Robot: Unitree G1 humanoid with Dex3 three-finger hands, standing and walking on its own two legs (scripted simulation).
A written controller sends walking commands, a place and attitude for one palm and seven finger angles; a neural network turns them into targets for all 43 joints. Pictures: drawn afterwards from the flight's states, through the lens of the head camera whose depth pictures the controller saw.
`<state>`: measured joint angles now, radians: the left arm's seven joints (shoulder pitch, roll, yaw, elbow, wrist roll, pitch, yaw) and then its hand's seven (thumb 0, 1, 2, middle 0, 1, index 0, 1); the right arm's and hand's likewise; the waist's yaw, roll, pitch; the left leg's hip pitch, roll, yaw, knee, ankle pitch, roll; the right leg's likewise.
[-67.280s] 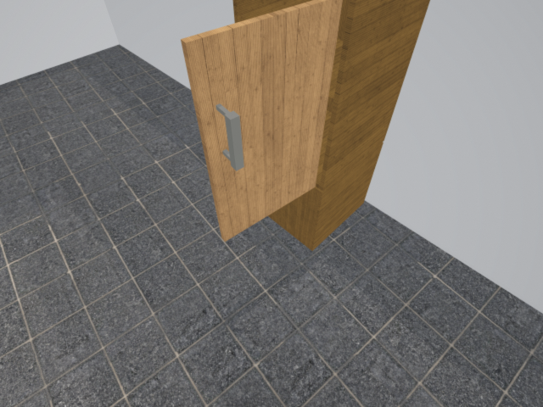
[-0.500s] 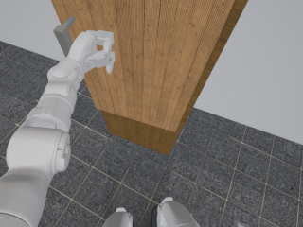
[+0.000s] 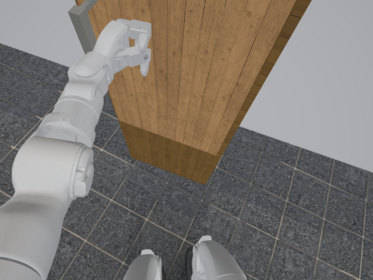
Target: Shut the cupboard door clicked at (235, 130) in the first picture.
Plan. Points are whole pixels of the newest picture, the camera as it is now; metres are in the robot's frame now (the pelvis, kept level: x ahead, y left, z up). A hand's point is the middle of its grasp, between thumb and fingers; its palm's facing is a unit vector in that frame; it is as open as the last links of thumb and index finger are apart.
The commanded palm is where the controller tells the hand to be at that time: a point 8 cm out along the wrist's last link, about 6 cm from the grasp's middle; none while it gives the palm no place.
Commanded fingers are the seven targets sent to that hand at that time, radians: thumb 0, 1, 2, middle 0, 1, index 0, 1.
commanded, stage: pull the fist back off the door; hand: left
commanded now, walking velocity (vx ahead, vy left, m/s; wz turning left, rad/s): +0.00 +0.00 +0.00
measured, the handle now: (94, 36) +0.59 +0.13 +0.12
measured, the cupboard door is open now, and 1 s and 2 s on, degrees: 0 0 0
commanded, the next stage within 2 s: draw the hand back to the body in 0.84 s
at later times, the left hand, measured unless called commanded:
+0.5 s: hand (155, 57) +0.53 +0.01 +0.12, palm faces -0.08 -1.00 -0.04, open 3.2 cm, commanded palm +0.50 +0.05 +0.12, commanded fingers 0.00 0.90 0.90 -1.30 -1.50 -1.30 -1.50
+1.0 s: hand (151, 80) +0.46 +0.02 +0.13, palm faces -0.10 -0.99 -0.03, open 3.1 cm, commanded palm +0.44 +0.08 +0.13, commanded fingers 0.00 0.90 0.90 -1.30 -1.50 -1.30 -1.50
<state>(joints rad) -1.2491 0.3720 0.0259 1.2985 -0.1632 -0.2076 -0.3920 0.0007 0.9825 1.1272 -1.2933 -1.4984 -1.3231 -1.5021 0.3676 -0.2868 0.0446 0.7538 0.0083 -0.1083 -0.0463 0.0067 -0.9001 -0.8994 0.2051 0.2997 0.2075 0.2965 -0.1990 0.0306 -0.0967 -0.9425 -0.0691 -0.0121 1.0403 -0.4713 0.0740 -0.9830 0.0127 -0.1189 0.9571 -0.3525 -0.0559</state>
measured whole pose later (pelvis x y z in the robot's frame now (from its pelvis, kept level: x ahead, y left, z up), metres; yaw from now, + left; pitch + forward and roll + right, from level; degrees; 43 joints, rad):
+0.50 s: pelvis +0.00 +0.00 +0.01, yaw -1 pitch +19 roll -1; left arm -1.11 0.22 0.13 1.31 -0.06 -0.37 0.15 -0.01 0.96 1.00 -1.30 -1.50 -1.31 -1.50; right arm 0.46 -0.28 0.02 0.70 -0.05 -0.04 0.09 0.01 -0.90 -0.90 0.20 0.30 0.21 0.30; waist -0.20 0.05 -0.12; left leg -0.87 -0.06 0.02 0.98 -0.46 0.07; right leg -0.92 0.03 -0.09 0.92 -0.33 -0.06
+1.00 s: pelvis +0.03 -0.03 +0.04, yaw -1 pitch +12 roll +0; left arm -0.63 0.11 0.02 0.82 -0.11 -0.36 0.07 0.02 0.90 0.90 -1.30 -1.50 -1.30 -1.50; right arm 0.28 -0.25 0.00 0.60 0.01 0.00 0.04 0.01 -0.90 -0.90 0.20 0.30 0.20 0.30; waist -0.07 0.03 -0.10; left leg -0.58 -0.04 0.00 0.81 -0.44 0.04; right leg -0.65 0.06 -0.08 0.78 -0.33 -0.08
